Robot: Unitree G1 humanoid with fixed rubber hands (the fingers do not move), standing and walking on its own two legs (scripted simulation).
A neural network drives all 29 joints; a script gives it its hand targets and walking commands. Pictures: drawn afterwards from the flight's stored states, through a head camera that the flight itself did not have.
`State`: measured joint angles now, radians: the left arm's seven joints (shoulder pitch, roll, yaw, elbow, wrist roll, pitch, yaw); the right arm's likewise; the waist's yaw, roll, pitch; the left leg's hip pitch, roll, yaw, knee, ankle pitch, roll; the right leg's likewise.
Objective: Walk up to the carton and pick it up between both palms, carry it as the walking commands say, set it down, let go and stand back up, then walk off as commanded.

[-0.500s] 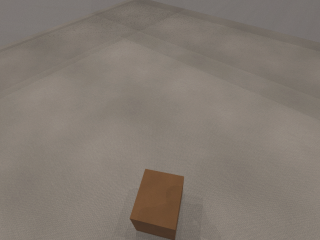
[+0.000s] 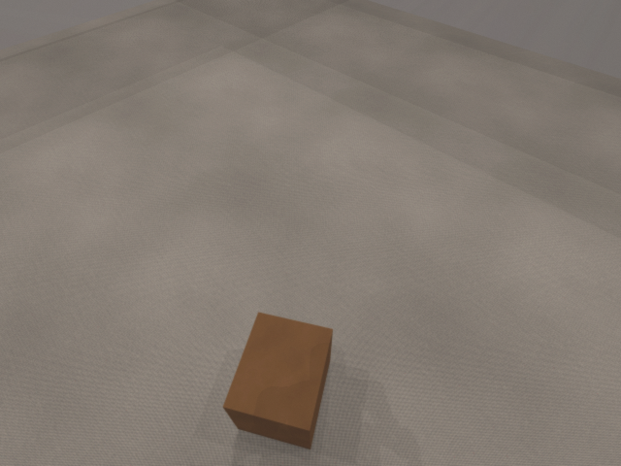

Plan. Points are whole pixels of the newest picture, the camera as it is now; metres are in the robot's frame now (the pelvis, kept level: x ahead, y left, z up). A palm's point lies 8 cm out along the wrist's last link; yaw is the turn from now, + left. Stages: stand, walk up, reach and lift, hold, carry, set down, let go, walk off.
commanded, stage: walk up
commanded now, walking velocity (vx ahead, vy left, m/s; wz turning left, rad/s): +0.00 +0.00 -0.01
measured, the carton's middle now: (284, 380) +0.44 +0.10 -0.65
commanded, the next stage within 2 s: none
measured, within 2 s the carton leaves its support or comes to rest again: neither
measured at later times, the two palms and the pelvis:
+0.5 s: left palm out of the picture +0.02 +0.22 -0.13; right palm out of the picture +0.04 -0.27 -0.13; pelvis -0.01 -0.02 +0.00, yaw +2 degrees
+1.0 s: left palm out of the picture +0.04 +0.23 -0.13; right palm out of the picture +0.04 -0.26 -0.14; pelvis +0.00 -0.01 +0.00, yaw -2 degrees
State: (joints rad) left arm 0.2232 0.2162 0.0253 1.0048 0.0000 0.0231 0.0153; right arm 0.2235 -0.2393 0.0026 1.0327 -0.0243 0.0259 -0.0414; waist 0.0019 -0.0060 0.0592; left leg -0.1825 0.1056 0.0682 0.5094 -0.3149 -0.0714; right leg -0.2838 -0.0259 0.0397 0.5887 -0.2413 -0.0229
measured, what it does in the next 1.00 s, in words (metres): steps on the spot: left foot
